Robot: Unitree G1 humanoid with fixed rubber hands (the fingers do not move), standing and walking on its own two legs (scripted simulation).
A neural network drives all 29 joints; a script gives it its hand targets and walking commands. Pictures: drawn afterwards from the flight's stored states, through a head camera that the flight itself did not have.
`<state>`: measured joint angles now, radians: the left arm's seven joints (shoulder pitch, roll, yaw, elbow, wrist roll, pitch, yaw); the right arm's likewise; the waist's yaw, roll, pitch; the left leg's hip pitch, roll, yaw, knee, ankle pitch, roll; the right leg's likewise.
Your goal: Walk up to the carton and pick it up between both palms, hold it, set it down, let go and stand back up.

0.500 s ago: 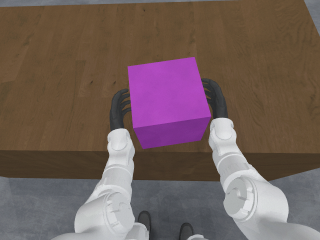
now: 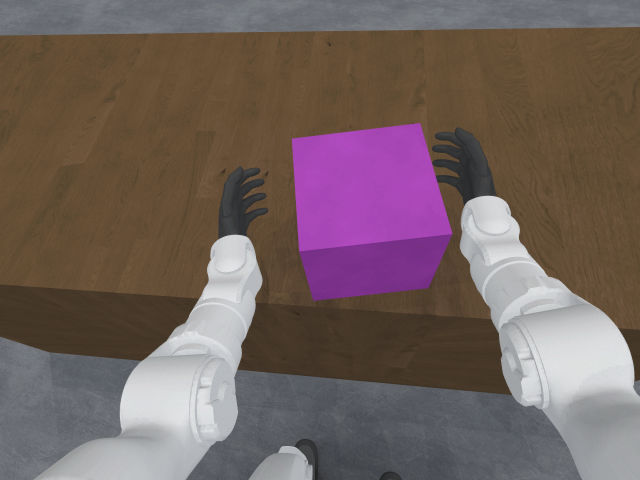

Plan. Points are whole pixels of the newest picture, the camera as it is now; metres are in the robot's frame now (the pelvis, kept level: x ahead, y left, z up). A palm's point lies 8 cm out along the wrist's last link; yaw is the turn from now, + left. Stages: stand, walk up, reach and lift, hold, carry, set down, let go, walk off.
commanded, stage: set down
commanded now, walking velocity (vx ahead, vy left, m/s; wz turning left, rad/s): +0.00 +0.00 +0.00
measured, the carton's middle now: (363, 217) +0.45 +0.05 -0.01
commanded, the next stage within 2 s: none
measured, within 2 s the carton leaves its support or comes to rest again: neither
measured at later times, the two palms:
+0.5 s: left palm (206, 185) +0.39 +0.22 +0.11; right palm (528, 149) +0.48 -0.12 +0.12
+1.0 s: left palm (195, 229) +0.34 +0.23 +0.09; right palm (540, 192) +0.44 -0.14 +0.10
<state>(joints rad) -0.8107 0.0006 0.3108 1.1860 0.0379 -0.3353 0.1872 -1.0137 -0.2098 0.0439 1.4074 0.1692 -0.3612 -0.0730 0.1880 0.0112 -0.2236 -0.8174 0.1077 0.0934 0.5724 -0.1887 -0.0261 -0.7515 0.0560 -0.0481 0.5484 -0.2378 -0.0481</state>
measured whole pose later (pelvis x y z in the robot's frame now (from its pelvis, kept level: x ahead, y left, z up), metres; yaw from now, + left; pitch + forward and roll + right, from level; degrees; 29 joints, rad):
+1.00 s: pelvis -0.02 -0.01 +0.02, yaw +3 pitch +10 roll -1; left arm -0.62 0.07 0.18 0.71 0.01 0.08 0.15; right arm -0.84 -0.32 0.09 1.15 0.33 -0.11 0.05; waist 0.12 -0.02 -0.10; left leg -0.47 0.08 0.05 0.38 -0.09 -0.04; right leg -0.39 0.04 -0.09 0.38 -0.18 -0.06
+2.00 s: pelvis -0.02 -0.02 +0.02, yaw +2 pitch +0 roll +1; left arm -0.16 -0.01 0.07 0.52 0.00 -0.09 0.19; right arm -0.22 -0.26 0.13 0.78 0.30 -0.31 0.08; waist 0.07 -0.04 -0.01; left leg -0.25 0.06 0.09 0.36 -0.12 -0.03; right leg -0.23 0.04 0.00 0.45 -0.23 -0.06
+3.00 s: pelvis +0.02 +0.00 +0.03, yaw +3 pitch -2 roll +1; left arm 0.17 0.10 0.05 0.50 0.01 -0.09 0.08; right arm 0.11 -0.22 0.07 0.75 0.11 -0.37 0.05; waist 0.03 -0.02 0.02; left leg -0.14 0.04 0.07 0.34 -0.16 -0.03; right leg -0.08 0.02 -0.02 0.36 -0.25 -0.04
